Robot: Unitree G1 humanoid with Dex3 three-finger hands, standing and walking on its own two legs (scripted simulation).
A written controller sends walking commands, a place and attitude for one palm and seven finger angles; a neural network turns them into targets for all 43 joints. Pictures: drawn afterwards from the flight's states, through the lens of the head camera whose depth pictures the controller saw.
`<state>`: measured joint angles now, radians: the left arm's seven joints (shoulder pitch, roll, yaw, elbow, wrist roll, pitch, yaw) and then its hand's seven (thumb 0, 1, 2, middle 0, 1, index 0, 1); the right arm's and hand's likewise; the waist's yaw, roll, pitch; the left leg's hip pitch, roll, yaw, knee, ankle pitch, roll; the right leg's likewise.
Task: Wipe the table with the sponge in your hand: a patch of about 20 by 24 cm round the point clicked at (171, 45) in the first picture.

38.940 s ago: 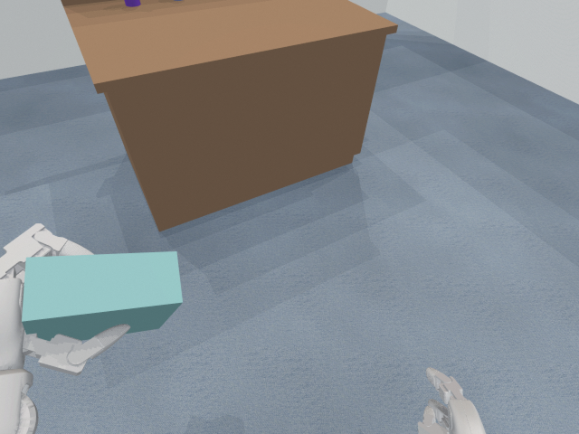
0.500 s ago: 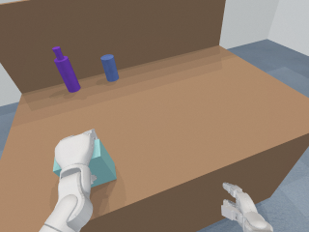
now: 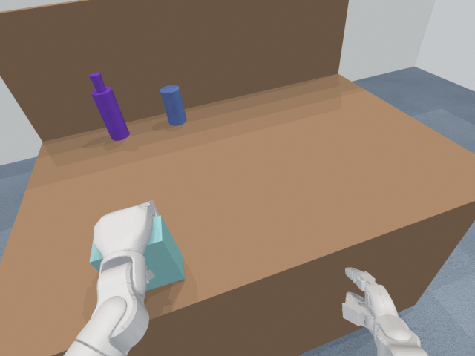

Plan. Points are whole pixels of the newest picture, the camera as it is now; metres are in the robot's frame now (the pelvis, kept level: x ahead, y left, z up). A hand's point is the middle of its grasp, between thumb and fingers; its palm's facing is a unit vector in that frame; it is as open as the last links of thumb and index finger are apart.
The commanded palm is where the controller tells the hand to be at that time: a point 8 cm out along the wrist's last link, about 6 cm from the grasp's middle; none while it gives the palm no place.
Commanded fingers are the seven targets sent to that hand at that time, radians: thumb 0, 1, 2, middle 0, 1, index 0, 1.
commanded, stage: slide across to the third lane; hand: left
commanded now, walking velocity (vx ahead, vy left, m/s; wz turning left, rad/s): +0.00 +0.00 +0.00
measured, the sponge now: (146, 264) +0.26 +0.22 +0.02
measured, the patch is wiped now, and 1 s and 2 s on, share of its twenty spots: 0.60 0.70 0.80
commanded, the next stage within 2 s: wipe forward along the third lane in 0.46 s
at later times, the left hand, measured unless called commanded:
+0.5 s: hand (165, 238) +0.29 +0.18 +0.08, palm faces +0.06 -0.06 -1.00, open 10.1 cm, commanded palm +0.26 +0.14 +0.13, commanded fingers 0.00 0.10 1.30 -1.20 -1.60 -1.20 -1.60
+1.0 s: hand (176, 226) +0.31 +0.17 +0.07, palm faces +0.01 -0.07 -1.00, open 10.0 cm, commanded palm +0.29 +0.17 +0.11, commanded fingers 0.00 0.10 1.30 -1.20 -1.60 -1.20 -1.60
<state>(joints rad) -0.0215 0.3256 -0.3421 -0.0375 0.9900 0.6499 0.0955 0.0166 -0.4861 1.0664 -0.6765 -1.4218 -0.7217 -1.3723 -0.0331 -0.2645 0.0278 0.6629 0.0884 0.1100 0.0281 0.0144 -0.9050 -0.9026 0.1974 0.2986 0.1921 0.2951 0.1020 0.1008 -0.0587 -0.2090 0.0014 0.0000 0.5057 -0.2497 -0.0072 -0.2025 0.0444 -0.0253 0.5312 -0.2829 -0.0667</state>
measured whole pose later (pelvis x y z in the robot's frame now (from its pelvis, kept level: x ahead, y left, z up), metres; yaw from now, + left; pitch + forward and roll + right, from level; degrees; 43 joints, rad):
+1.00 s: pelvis -0.02 -0.02 +0.00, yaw +1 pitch -1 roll +2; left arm -0.39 0.20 -0.37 0.44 0.96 0.61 0.13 -0.01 -0.56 1.10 -0.74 -1.37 -0.81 -1.25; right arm 0.01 -0.26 0.02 0.73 0.09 0.10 -0.02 0.01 -0.90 -0.90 0.20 0.30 0.19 0.30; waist 0.08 0.08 -0.10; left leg -0.29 0.01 -0.03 0.51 -0.22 -0.01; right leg -0.29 0.06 -0.05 0.56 -0.26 -0.10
